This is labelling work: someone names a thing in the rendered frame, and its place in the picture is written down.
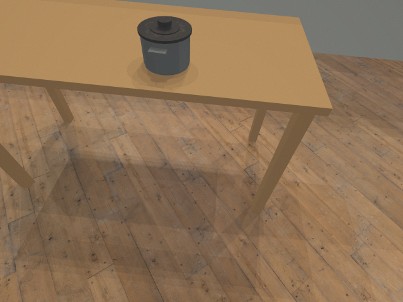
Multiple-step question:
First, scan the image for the table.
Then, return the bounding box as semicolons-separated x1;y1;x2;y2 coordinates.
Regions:
0;0;332;214

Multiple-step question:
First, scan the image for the knob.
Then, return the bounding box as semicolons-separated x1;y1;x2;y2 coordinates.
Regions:
157;16;172;28

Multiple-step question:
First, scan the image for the pot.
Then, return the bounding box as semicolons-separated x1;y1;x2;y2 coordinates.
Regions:
140;37;190;76

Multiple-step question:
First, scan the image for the lid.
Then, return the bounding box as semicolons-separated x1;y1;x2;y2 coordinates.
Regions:
137;16;192;44

